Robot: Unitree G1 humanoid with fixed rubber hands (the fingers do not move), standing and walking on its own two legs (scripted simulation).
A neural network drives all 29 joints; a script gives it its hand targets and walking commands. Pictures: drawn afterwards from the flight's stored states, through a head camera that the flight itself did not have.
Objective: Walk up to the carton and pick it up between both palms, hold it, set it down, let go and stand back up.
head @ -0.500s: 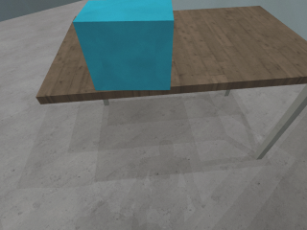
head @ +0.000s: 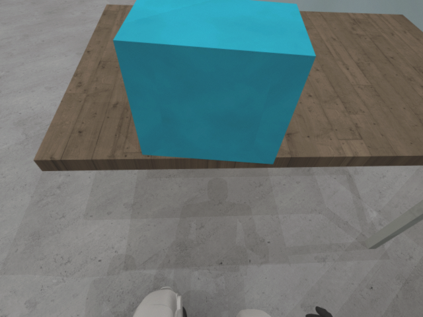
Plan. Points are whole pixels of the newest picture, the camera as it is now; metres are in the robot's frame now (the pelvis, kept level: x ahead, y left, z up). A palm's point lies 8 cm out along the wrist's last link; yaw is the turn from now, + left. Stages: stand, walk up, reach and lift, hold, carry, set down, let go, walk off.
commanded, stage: walk up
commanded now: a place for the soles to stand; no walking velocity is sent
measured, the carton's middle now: (213, 85) +0.51 +0.01 +0.16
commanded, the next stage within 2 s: none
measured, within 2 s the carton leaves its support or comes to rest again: neither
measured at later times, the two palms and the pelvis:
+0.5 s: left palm (102, 280) +0.20 +0.22 -0.10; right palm out of the picture +0.11 -0.25 -0.13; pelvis +0.09 +0.00 +0.01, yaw -5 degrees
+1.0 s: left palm (91, 273) +0.21 +0.24 -0.09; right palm (335, 302) +0.16 -0.25 -0.10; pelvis +0.12 +0.01 +0.03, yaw -5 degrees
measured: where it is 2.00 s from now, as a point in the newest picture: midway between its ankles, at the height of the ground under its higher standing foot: outside the picture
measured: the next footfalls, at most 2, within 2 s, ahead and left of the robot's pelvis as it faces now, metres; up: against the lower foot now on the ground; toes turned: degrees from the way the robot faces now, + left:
right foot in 0.28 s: +0.18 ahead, -0.12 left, +0.00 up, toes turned +8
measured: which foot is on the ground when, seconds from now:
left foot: down 0.00-1.00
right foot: up 0.00-0.26, down 0.28-1.00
